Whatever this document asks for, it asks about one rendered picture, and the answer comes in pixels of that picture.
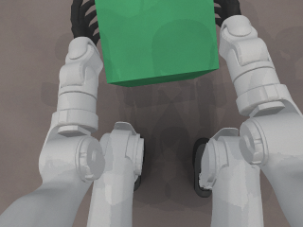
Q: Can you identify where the robot right forearm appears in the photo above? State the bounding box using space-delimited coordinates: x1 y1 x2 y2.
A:
219 15 303 118

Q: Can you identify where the right robot upper arm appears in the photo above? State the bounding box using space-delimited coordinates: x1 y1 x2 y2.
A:
239 112 303 227

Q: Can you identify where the robot left forearm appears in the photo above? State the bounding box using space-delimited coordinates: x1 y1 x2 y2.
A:
39 36 103 175

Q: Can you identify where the left robot upper arm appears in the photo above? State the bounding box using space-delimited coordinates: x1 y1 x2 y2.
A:
0 135 106 227

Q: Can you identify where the carton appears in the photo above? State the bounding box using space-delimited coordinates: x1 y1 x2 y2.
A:
95 0 220 87

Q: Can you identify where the left robot hand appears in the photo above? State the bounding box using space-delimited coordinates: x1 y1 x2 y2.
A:
70 0 100 47

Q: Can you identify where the robot right thigh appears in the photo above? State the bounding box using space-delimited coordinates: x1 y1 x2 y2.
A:
203 136 264 227

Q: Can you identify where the right robot hand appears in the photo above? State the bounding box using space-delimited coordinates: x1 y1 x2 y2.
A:
213 0 241 27

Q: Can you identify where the robot left shin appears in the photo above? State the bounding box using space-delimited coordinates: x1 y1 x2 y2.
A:
99 122 138 182

